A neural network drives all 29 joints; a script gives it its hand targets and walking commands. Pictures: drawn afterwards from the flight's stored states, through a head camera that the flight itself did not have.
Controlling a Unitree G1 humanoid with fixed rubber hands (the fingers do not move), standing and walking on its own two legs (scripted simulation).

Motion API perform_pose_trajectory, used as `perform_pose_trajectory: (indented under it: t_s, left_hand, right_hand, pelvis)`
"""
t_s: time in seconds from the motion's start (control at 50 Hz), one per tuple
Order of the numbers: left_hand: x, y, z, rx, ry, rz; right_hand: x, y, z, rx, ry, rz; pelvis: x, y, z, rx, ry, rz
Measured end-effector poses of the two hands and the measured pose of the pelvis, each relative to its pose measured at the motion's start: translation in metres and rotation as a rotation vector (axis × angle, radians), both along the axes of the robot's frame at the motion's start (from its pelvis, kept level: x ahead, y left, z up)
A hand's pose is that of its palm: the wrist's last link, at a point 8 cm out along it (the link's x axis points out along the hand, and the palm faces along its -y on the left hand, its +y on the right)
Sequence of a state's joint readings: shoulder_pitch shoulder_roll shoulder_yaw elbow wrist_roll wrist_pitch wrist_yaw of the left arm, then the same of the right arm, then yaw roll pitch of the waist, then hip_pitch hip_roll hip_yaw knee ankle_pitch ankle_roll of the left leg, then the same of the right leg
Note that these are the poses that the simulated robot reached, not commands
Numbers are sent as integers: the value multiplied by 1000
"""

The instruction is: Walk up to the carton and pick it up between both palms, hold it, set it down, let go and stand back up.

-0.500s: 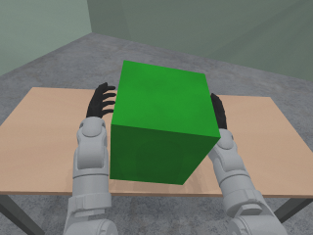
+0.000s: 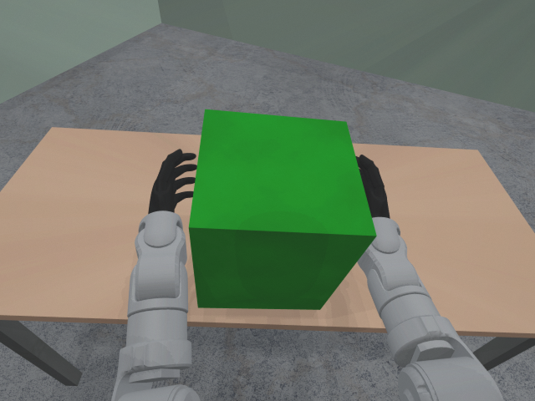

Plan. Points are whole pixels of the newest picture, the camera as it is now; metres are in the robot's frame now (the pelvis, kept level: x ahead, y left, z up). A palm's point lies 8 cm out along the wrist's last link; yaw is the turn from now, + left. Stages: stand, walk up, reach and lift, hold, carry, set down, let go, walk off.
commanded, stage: set down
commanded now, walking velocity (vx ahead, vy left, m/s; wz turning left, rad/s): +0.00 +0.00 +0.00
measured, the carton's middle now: (268, 219) +0.39 +0.03 +0.07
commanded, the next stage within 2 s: none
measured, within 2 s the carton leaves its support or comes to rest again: rests again in 1.96 s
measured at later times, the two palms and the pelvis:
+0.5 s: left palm (173, 217) +0.36 +0.17 +0.09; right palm (367, 208) +0.40 -0.13 +0.09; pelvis -0.01 -0.01 +0.00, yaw -2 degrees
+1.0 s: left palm (179, 231) +0.38 +0.17 +0.05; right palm (357, 207) +0.43 -0.12 +0.06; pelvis +0.00 -0.01 +0.00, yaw -3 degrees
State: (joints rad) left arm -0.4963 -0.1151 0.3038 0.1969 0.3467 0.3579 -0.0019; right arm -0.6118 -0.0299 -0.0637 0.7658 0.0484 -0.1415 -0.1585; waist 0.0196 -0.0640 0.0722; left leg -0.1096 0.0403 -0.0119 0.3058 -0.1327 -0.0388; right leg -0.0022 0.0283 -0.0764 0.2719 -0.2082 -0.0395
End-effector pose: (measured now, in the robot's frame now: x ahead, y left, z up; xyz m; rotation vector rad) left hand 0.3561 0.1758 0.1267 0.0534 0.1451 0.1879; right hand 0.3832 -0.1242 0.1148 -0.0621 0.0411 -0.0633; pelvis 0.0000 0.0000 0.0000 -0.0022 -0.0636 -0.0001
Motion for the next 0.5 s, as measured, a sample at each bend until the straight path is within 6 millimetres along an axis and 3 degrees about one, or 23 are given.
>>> perform_pose_trajectory:
  t_s: [0.5]
  left_hand:
    - [9, -4, -34, -38, 83, 48]
  right_hand:
    - [20, -3, -20, -9, 68, 46]
  pelvis:
    - [-6, -5, 1, 4, 111, -32]
